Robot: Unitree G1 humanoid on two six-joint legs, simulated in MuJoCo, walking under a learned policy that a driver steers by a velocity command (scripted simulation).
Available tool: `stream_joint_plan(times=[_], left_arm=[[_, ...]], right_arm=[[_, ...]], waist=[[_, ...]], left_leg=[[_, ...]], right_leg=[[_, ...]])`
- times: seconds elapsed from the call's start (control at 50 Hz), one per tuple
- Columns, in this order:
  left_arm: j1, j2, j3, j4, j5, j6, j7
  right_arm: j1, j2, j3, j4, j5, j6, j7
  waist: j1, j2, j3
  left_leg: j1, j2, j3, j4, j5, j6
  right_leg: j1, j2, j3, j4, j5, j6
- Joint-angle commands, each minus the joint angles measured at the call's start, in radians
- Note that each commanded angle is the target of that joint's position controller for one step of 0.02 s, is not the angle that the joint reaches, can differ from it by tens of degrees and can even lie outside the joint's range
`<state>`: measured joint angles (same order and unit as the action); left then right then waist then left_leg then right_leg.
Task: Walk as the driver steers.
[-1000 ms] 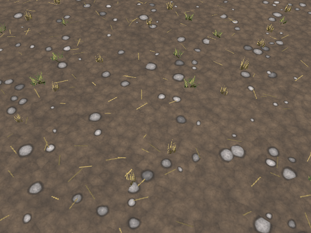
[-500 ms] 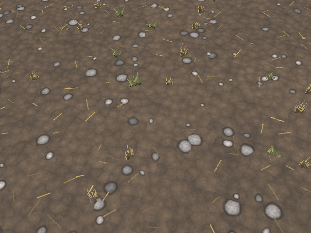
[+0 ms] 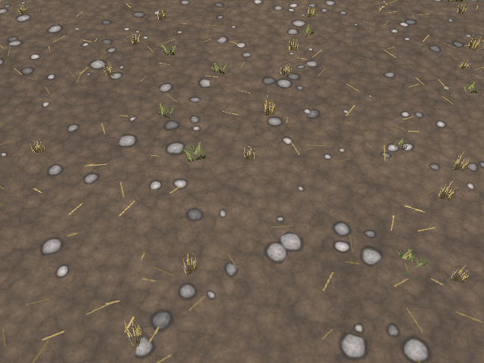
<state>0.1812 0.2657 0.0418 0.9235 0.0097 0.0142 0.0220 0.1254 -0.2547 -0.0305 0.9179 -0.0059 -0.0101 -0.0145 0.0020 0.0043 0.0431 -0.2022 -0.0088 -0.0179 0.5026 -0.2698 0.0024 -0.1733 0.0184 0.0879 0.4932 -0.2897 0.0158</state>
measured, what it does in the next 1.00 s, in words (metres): stands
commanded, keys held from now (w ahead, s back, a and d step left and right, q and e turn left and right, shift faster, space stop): no key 1.00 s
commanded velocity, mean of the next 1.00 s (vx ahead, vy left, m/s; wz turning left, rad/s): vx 0.00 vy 0.00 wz -0.01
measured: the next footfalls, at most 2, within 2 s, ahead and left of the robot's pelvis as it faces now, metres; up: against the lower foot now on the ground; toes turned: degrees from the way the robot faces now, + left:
left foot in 2.00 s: +0.41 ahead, +0.11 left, +0.00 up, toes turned +2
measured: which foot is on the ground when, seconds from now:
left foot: down 0.00-1.00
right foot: down 0.00-1.00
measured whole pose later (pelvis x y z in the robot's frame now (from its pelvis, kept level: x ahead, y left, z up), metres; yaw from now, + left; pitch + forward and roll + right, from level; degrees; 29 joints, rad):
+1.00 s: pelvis -0.01 +0.01 +0.00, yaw +1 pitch -1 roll +0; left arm 0.25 0.21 0.01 1.10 0.00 0.00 0.04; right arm 0.22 -0.22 0.00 1.08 0.00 -0.01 -0.03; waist 0.00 0.00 0.04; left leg -0.22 -0.02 -0.02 0.50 -0.25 0.01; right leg -0.19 0.00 0.08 0.48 -0.28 0.03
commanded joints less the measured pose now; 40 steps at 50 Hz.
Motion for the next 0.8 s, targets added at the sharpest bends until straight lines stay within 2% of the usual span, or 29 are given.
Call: stream_joint_plan(times=[0.02, 0.38, 0.8], left_arm=[[-0.012, 0.115, 0.02, -0.022, -0.001, -0.016, 0.006], [0.023, 0.091, 0.003, 0.092, -0.004, -0.019, 0.015], [0.089, 0.058, -0.014, 0.152, -0.006, -0.021, 0.022]], right_arm=[[-0.012, -0.119, -0.024, -0.026, 0.0, -0.005, -0.004], [0.034, -0.113, -0.008, 0.085, 0.003, -0.004, -0.013], [0.102, -0.084, 0.006, 0.131, 0.005, -0.004, -0.018]], waist=[[-0.008, -0.019, -0.038], [-0.003, -0.003, -0.018], [-0.005, -0.001, -0.001]], left_leg=[[0.036, 0.049, -0.045, -0.075, 0.161, 0.026], [0.013, 0.035, -0.039, -0.095, 0.129, 0.021], [-0.003, 0.027, -0.038, -0.103, 0.106, 0.028]], right_leg=[[-0.031, -0.043, 0.035, -0.079, 0.188, -0.022], [-0.025, -0.028, 0.004, -0.087, 0.16, -0.017], [-0.05, -0.021, -0.015, -0.088, 0.135, -0.01]])
Velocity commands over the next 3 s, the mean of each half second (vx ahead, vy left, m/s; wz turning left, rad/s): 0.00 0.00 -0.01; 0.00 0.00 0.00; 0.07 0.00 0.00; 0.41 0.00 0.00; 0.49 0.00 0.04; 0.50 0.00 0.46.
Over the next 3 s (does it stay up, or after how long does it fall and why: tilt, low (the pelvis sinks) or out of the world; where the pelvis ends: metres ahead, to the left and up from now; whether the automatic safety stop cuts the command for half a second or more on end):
stays up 0.79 0.01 -0.01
